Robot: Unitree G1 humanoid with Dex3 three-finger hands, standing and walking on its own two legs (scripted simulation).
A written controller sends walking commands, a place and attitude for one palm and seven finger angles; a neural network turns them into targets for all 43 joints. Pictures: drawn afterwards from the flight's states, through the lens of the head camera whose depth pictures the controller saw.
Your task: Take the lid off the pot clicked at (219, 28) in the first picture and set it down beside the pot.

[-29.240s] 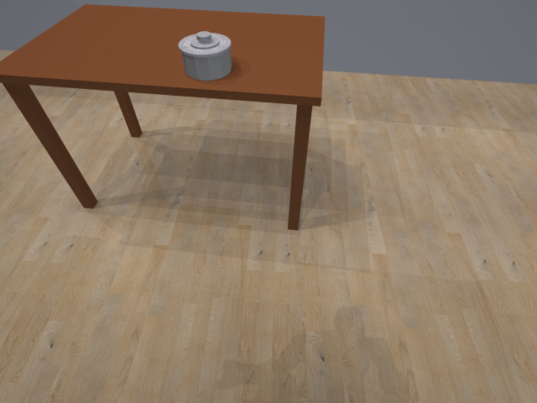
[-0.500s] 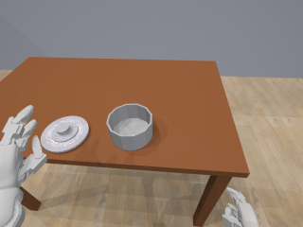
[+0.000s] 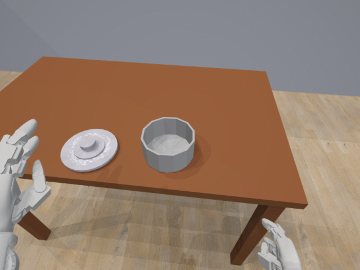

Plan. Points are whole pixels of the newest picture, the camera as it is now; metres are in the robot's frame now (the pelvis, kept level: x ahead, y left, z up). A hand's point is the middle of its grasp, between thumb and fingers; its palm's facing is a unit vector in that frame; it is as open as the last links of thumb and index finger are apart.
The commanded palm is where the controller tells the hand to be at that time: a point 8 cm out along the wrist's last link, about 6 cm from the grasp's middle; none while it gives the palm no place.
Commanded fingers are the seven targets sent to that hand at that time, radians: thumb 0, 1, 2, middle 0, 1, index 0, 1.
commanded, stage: step back with the hand held close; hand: left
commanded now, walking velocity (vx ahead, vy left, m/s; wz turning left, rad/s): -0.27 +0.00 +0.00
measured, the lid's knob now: (87, 143) +0.44 +0.35 -0.02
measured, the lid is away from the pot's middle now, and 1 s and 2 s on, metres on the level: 0.25 0.25 0.25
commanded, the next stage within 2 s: stop stepping back and stand still in 1.24 s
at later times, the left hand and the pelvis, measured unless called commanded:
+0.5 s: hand (30, 205) +0.16 +0.26 +0.16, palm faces +0.24 -0.82 -0.52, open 7.4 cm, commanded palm +0.09 +0.31 +0.17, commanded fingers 0.00 0.90 0.90 -0.20 -0.30 -0.20 -0.30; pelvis -0.05 +0.04 -0.02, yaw -3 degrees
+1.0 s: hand out of the picture +0.08 +0.27 +0.17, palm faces +0.30 -0.85 -0.44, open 7.4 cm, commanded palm +0.02 +0.32 +0.17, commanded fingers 0.00 0.90 0.90 -0.20 -0.30 -0.20 -0.30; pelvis -0.13 +0.05 -0.02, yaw -3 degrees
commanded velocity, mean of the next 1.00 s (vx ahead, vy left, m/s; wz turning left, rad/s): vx -0.31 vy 0.00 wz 0.04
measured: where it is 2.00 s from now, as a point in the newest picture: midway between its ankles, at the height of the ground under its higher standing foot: outside the picture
